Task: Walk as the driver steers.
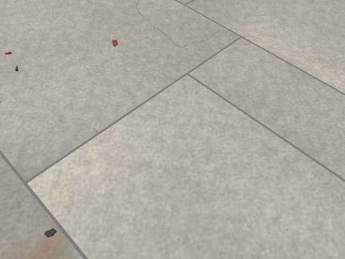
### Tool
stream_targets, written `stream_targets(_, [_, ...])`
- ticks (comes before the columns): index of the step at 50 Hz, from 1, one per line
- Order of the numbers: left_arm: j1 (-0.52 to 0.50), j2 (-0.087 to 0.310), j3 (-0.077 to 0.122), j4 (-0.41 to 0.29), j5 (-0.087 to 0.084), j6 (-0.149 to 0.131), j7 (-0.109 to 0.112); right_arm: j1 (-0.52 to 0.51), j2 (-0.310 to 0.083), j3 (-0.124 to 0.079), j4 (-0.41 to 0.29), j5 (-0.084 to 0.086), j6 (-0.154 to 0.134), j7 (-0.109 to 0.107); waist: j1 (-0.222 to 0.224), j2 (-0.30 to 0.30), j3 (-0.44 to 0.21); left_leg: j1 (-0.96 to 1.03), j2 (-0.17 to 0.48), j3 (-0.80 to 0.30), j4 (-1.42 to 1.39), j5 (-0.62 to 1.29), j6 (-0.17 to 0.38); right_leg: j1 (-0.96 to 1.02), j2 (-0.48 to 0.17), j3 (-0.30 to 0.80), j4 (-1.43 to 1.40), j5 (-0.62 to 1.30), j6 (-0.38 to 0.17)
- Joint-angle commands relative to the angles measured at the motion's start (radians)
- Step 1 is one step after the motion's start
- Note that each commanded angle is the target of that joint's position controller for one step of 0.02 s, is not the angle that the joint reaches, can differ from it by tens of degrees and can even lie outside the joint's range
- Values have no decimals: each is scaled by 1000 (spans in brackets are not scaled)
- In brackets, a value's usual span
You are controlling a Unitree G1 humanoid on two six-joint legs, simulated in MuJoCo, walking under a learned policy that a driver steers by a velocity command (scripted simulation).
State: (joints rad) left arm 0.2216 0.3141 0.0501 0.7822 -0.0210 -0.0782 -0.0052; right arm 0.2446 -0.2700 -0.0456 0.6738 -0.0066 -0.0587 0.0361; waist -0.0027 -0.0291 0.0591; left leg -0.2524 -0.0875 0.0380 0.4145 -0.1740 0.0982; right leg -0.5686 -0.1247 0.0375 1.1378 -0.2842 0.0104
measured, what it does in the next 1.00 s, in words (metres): walks ahead: right foot, then left foot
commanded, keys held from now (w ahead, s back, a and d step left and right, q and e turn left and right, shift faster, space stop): w+e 0.44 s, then w+q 0.56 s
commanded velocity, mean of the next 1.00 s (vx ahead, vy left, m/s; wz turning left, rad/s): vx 0.50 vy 0.00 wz -0.05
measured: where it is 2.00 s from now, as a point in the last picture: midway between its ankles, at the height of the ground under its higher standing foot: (183, 121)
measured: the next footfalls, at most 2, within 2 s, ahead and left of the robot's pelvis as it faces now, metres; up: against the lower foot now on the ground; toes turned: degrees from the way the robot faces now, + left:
right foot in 0.36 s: +0.36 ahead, -0.17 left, +0.00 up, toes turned -12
left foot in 0.88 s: +0.71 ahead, -0.02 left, +0.00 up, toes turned -7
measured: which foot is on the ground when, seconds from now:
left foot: down 0.00-0.38, up 0.40-0.86, down 0.88-1.00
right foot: up 0.00-0.34, down 0.36-0.90, up 0.92-1.00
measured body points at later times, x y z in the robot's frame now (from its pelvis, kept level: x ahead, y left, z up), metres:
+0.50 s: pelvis +0.29 -0.08 -0.01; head +0.32 -0.09 +0.44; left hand +0.49 +0.16 -0.11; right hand +0.33 -0.37 -0.12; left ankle +0.23 +0.08 -0.64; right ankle +0.32 -0.16 -0.74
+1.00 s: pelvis +0.60 -0.08 -0.01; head +0.64 -0.07 +0.44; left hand +0.73 +0.19 -0.13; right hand +0.72 -0.36 -0.10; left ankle +0.67 -0.01 -0.74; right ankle +0.46 -0.21 -0.64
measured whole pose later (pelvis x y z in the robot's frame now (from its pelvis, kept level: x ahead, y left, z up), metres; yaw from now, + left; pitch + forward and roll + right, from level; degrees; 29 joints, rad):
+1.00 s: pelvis +0.60 -0.08 -0.01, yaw -4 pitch +2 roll +0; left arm 0.25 0.30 0.03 0.77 -0.01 -0.09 -0.01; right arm 0.22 -0.30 -0.06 0.67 0.01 -0.06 0.03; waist -0.01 -0.01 0.04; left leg -0.41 -0.08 -0.01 0.53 -0.16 0.09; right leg -0.37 0.00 0.04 1.19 -0.40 -0.02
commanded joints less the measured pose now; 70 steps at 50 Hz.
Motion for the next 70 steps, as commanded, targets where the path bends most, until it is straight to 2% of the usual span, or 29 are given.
stream_targets(1, [57,71,20,-26,3,19,8,-12,-135,-39,-33,-7,-43,-8,15,71,-68,72,290,-181,-254,285,154,-70,-38,39,-60,130,20])
stream_targets(7, [-88,32,9,-62,-1,3,-14,17,-146,-40,22,-8,-45,-29,-46,71,-3,132,261,-1,-305,260,76,-77,22,19,-409,447,9])
stream_targets(12, [-194,16,-2,-125,1,-1,-48,83,-163,-50,81,7,-15,-39,-86,54,38,342,332,41,-250,380,70,-171,46,-18,-536,359,-33])
stream_targets(15, [-175,39,10,-155,4,3,-66,65,-196,-60,83,14,13,-55,-46,94,-12,417,347,76,-102,765,43,-96,108,-97,-550,191,-81])
stream_targets(17, [-17,102,44,-134,4,12,-61,47,-216,-63,74,12,30,-71,49,123,-126,384,326,111,151,1018,9,140,183,-141,-551,125,-131])
stream_targets(18, [144,159,74,-103,2,15,-47,31,-208,-56,64,14,30,-79,140,84,-210,232,287,130,387,897,-29,411,177,-80,-618,196,-179])
stream_targets(19, [248,271,103,-92,2,21,-28,118,-107,-22,22,-15,7,-69,111,-129,-341,-168,158,126,766,257,-92,817,-79,346,-606,193,-329])
stream_targets(20, [237,248,90,-109,-7,12,-29,119,-75,0,9,-14,-32,-48,91,-173,-465,-440,-11,-72,992,-415,-118,1009,-222,812,-769,75,-470])
stream_targets(21, [223,178,72,-109,1,10,-26,13,-154,-20,-11,29,-64,-28,137,-84,-378,-549,68,-171,1013,-355,-93,966,-188,690,-811,21,-405])
stream_targets(22, [169,145,62,-117,2,8,-23,-46,-158,-16,-35,44,-81,-21,115,-25,-251,-560,116,-154,936,-266,-76,822,-149,548,-824,51,-360])
stream_targets(23, [94,109,49,-125,3,10,-21,-42,-149,-16,-20,29,-83,-24,61,52,-164,-516,166,-129,828,-206,-78,663,-117,424,-839,155,-320])
stream_targets(25, [18,53,25,-147,24,9,-16,0,-151,-26,7,13,-57,-25,6,4,-105,-384,213,-109,742,-142,-101,469,-68,292,-891,332,-300])
stream_targets(33, [43,109,28,-76,28,-18,-4,-114,-71,0,-6,20,-25,-26,55,-28,-29,-341,204,-46,308,292,-129,369,5,-12,-992,391,-219])
stream_targets(38, [92,131,37,-21,19,-4,-3,-203,-76,-2,-50,32,-32,5,92,-13,3,-414,165,-60,163,288,-80,581,-88,-31,-965,404,-198])
stream_targets(41, [69,150,47,-15,13,19,11,-175,-94,-12,-68,22,-30,23,51,-29,-24,-393,123,-25,148,126,-30,689,-118,-56,-846,688,-163])
stream_targets(43, [36,165,52,-26,14,38,26,-8,-151,-44,-38,17,-21,19,-47,-42,-135,-166,46,37,137,65,14,677,-85,-105,-596,992,-125])
stream_targets(44, [40,147,42,-38,21,41,35,138,-208,-71,-10,19,-16,8,-117,2,-223,88,68,-34,121,126,57,532,-47,-137,-359,893,-87])
stream_targets(45, [150,55,8,-85,39,19,27,226,-324,-101,-9,15,-15,-3,-81,221,-365,505,320,-502,109,40,238,107,107,-145,48,382,-16])
stream_targets(46, [130,47,-5,-76,45,-14,7,241,-264,-83,-13,30,-16,-3,-93,268,-468,655,414,-867,-62,-71,319,-109,226,26,221,-275,-2])
stream_targets(48, [-16,113,6,-121,-10,-57,-19,155,-186,-59,-29,21,-12,-12,-102,108,-247,457,355,-631,-104,-143,222,-223,104,78,202,-147,-38])
stream_targets(50, [-47,115,16,-129,28,-56,-8,52,-148,-44,-55,11,-9,-15,-29,34,-116,196,289,-478,-148,62,190,-131,42,59,24,-56,-26])
stream_targets(54, [-9,77,10,-127,42,-21,4,17,-166,-49,-65,14,-8,-32,18,81,-87,15,228,-355,-190,269,202,-41,42,22,-141,20,46])
stream_targets(59, [-192,33,-7,-167,32,-26,1,80,-193,-59,-29,27,7,-53,-55,108,-68,-49,155,-288,-164,160,127,67,110,5,-509,345,76])
stream_targets(63, [-240,73,10,-185,16,-40,-11,125,-185,-60,-5,36,21,-57,-64,125,-72,57,197,-404,-83,72,102,102,130,50,-632,326,52])
stream_targets(66, [-141,106,33,-161,13,-54,-12,94,-170,-59,-12,30,29,-58,2,157,-89,91,201,-465,27,94,68,231,129,40,-692,236,-4])
stream_targets(67, [-49,134,48,-145,24,-59,-5,90,-133,-47,-20,25,27,-55,48,141,-156,54,154,-429,147,113,37,394,85,61,-702,225,-42])
stream_targets(68, [96,188,62,-134,37,-59,4,106,-71,-24,-37,9,23,-51,99,18,-293,-64,84,-336,424,-49,-1,645,-90,233,-694,155,-104])
stream_targets(69, [164,255,81,-95,41,-43,-3,236,-37,-11,-68,40,14,-50,35,-334,-380,-410,-28,-217,721,-429,-57,905,-285,700,-793,-93,-259])
stream_targets(70, [135,157,62,-115,18,-39,-8,220,-143,-29,-36,45,15,-54,60,-204,-297,-520,58,-239,846,-389,-73,858,-286,739,-834,-285,-240])
Keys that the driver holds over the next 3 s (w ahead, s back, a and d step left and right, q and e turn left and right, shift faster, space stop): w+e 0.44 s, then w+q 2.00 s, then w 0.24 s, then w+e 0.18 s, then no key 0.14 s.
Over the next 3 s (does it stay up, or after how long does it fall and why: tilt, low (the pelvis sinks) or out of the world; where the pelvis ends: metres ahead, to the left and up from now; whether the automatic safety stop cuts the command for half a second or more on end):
stays up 1.50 0.36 0.00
